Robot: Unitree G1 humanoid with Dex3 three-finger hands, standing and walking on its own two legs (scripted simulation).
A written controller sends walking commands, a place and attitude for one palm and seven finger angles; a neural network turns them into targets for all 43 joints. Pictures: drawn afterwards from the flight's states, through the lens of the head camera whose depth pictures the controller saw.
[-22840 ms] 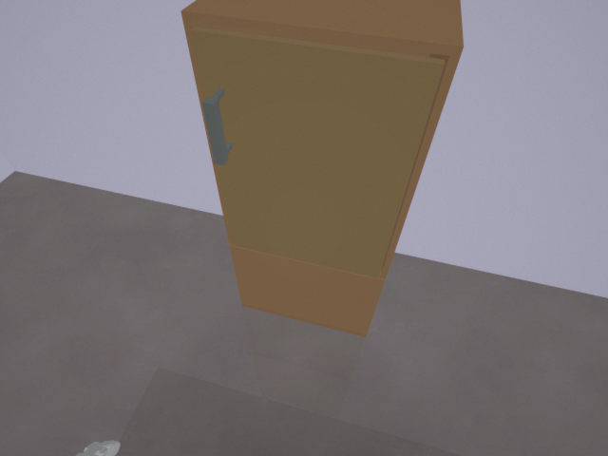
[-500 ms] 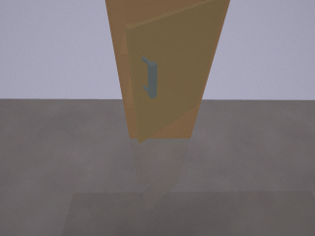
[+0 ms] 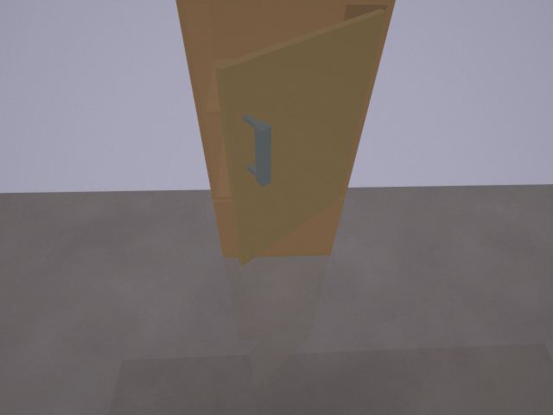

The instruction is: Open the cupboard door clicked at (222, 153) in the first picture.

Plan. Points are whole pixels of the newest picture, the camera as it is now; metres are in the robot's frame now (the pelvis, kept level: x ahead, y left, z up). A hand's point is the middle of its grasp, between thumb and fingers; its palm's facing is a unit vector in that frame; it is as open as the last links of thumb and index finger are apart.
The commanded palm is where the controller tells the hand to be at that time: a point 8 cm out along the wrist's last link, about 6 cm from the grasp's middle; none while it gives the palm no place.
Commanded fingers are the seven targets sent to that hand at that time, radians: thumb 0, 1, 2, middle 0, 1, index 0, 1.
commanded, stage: let the arm hang, fingers relaxed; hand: left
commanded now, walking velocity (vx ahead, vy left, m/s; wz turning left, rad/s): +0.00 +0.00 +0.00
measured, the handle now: (256, 150) +0.58 +0.07 +0.05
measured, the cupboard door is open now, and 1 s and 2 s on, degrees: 38 38 38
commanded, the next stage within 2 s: look to check the result in 0.04 s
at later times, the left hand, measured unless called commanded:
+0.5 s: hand out of the picture +0.00 +0.16 -0.18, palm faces +0.05 -0.98 -0.17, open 7.4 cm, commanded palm none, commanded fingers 0.00 0.90 0.90 -0.20 -0.30 -0.20 -0.30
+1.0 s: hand out of the picture +0.04 +0.17 -0.18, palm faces -0.03 -0.98 -0.20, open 7.4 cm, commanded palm none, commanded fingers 0.00 0.90 0.90 -0.20 -0.30 -0.20 -0.30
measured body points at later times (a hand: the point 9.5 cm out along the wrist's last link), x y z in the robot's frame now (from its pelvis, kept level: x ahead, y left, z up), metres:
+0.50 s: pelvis +0.01 +0.00 +0.00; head +0.03 -0.01 +0.45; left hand +0.00 +0.21 -0.16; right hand +0.01 -0.22 -0.16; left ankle +0.03 +0.10 -0.74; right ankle +0.00 -0.12 -0.74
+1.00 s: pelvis +0.02 -0.02 -0.01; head +0.05 -0.02 +0.44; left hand +0.04 +0.22 -0.17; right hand +0.02 -0.25 -0.17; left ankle +0.03 +0.10 -0.74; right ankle +0.00 -0.12 -0.74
